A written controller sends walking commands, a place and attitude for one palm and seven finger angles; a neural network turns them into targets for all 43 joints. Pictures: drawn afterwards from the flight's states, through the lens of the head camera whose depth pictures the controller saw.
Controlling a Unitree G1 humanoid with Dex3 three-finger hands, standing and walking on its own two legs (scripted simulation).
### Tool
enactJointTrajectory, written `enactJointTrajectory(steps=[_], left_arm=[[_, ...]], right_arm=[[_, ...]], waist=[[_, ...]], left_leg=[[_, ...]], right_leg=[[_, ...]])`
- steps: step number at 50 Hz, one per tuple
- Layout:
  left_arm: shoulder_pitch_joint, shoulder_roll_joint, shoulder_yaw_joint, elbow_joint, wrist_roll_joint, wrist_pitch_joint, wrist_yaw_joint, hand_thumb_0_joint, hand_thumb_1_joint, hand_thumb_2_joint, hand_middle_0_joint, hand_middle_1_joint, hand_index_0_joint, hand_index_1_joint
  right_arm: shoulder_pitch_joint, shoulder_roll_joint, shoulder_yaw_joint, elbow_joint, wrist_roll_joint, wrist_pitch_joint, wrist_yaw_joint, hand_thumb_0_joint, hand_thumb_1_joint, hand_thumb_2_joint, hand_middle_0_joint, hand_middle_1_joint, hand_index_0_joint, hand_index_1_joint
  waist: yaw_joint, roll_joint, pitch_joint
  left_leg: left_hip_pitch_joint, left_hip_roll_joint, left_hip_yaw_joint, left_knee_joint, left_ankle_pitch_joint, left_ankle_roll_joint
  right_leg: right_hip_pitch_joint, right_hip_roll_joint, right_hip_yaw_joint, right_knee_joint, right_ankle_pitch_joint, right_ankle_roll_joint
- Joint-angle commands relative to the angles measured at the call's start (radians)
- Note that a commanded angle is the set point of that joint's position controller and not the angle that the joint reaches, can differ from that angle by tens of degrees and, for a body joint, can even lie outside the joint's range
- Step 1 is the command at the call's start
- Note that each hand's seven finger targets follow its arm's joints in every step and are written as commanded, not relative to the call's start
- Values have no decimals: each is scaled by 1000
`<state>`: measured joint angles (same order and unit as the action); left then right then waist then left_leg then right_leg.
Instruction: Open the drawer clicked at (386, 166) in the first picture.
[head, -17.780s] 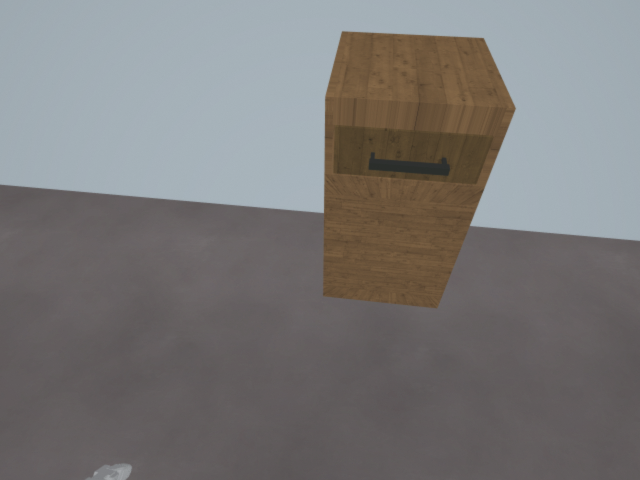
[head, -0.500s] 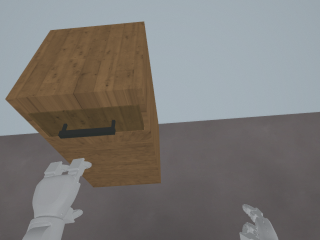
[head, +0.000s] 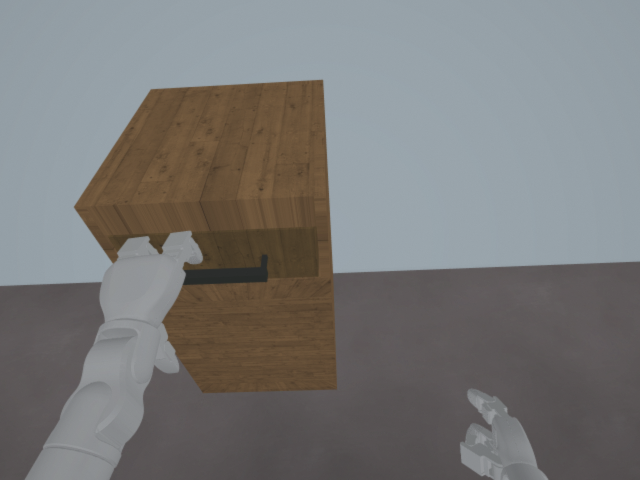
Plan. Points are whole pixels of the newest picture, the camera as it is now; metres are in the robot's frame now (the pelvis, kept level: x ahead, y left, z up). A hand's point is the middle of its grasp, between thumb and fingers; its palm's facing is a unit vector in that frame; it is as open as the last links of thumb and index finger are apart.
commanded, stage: raise the hand with hooked fingers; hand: left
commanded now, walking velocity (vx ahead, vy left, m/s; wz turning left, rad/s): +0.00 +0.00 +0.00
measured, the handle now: (217, 268) +0.49 +0.28 -0.10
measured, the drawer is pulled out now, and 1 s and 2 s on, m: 0.00 0.00 0.00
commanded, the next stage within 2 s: move the hooked fingers above the handle in 0.46 s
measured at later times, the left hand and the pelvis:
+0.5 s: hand (169, 298) +0.30 +0.23 +0.08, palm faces +0.08 -0.07 -0.99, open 13.8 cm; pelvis +0.00 -0.01 +0.01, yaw +0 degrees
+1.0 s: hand (179, 295) +0.33 +0.25 +0.04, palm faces -0.06 -0.04 -1.00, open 13.8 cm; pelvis +0.00 -0.02 +0.00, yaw +1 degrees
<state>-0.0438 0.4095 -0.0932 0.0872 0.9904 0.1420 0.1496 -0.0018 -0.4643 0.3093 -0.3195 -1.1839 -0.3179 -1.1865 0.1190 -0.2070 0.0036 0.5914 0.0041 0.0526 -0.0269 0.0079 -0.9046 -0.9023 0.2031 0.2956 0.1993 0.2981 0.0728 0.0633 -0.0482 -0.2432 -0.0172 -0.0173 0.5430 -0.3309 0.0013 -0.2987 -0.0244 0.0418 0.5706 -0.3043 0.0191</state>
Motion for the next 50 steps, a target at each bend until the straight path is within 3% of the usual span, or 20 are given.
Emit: enactJointTrajectory(steps=[1, 3, 9, 16, 20, 21, 22, 28, 33, 36, 37, 39, 42, 45, 50], left_arm=[[-364, 186, 91, -151, -6, -5, 4, 0, -500, 300, -300, -1200, -300, -1200], [-407, 204, 91, -130, -14, -14, -19, 0, -500, 300, -300, -1200, -300, -1200], [-276, 198, 107, -144, -33, -65, -71, 0, -500, 300, -300, -1200, -300, -1200], [-313, 256, 189, -223, -22, -138, 15, 0, -500, 300, -300, -1200, -300, -1200], [-320, 241, 182, -193, -15, -123, 63, 0, -500, 300, -300, -1200, -300, -1200], [-312, 242, 186, -180, -21, -113, 68, 0, -500, 300, -300, -1200, -300, -1200], [-302, 213, 157, -163, -26, -102, 67, 0, -500, 300, -300, -1200, -300, -1200], [-265, 187, 103, -120, -45, -50, 16, 0, -500, 300, -300, -1200, -300, -1200], [-329, 252, 156, -34, -25, -76, -2, 0, -500, 300, -300, -1200, -300, -1200], [-392, 305, 208, -42, -11, -121, 18, 0, -500, 300, -300, -1200, -300, -1200], [-406, 280, 189, -45, -7, -136, 26, 0, -500, 300, -300, -1200, -300, -1200], [-415, 287, 203, -13, -3, -157, 41, 0, -500, 300, -300, -1200, -300, -1200], [-431, 243, 165, 49, -9, -162, 53, 0, -500, 300, -300, -1200, -300, -1200], [-472, 260, 162, 143, -3, -153, 52, 0, -500, 300, -300, -1200, -300, -1200], [-553, 275, 158, 163, 5, -183, 51, 0, -500, 300, -300, -1200, -300, -1200]], right_arm=[[-93, -121, -40, -130, 7, -38, -10, 0, -900, -900, 200, 300, 200, 300], [-91, -127, -42, -128, 11, -40, -13, 0, -900, -900, 200, 300, 200, 300], [-71, -137, -48, -150, 5, -36, 4, 0, -900, -900, 200, 300, 200, 300], [-57, -135, -62, -136, 2, -49, 5, 0, -900, -900, 200, 300, 200, 300], [-59, -132, -70, -119, 9, -55, 4, 0, -900, -900, 200, 300, 200, 300], [-55, -134, -70, -115, 10, -56, 4, 0, -900, -900, 200, 300, 200, 300], [-61, -132, -70, -115, 15, -59, 5, 0, -900, -900, 200, 300, 200, 300], [-84, -143, -64, -125, 24, -56, 0, 0, -900, -900, 200, 300, 200, 300], [-75, -141, -57, -114, 21, -52, -16, 0, -900, -900, 200, 300, 200, 300], [-63, -138, -63, -111, 15, -54, -24, 0, -900, -900, 200, 300, 200, 300], [-62, -131, -63, -112, 14, -59, -24, 0, -900, -900, 200, 300, 200, 300], [-45, -132, -71, -100, 14, -63, -26, 0, -900, -900, 200, 300, 200, 300], [-25, -135, -76, -93, 17, -66, -24, 0, -900, -900, 200, 300, 200, 300], [-5, -146, -78, -82, 21, -63, -26, 0, -900, -900, 200, 300, 200, 300], [40, -155, -94, -77, 14, -57, -29, 0, -900, -900, 200, 300, 200, 300]], waist=[[-21, -1, -164], [-27, -23, -159], [3, -41, -200], [7, -18, -211], [-1, 1, -226], [-1, -19, -233], [-7, -19, -229], [-13, -80, -190], [-16, -135, -160], [-8, -78, -219], [-12, -44, -236], [-17, -35, -245], [-35, -56, -238], [-46, -82, -218], [-59, -58, -326]], left_leg=[[50, -2, 20, -112, 348, 7], [57, -3, 22, -119, 322, 13], [59, -5, 24, -122, 403, 16], [55, -7, 18, -125, 397, 15], [61, -11, 34, -115, 394, 17], [54, -13, 36, -118, 380, 19], [53, -14, 43, -115, 366, 22], [27, -18, 59, -126, 330, 28], [-12, -24, 70, -113, 282, 36], [-13, -30, 70, -97, 294, 34], [-1, -32, 71, -84, 308, 36], [-8, -31, 70, -68, 330, 35], [-32, -30, 74, -48, 320, 36], [-71, -29, 76, -31, 298, 37], [-60, -29, 73, 12, 343, 42]], right_leg=[[104, 45, -87, -84, 218, -68], [103, 46, -84, -102, 206, -64], [158, 45, -83, -104, 277, -66], [147, 50, -79, -108, 256, -70], [136, 47, -74, -106, 272, -69], [152, 47, -72, -112, 268, -67], [146, 44, -70, -114, 269, -63], [164, 38, -62, -130, 283, -52], [147, 33, -47, -131, 267, -44], [164, 29, -37, -112, 278, -47], [153, 28, -40, -100, 298, -49], [136, 32, -42, -86, 324, -52], [105, 30, -46, -76, 328, -47], [71, 30, -45, -65, 319, -45], [63, 32, -46, -25, 364, -48]])
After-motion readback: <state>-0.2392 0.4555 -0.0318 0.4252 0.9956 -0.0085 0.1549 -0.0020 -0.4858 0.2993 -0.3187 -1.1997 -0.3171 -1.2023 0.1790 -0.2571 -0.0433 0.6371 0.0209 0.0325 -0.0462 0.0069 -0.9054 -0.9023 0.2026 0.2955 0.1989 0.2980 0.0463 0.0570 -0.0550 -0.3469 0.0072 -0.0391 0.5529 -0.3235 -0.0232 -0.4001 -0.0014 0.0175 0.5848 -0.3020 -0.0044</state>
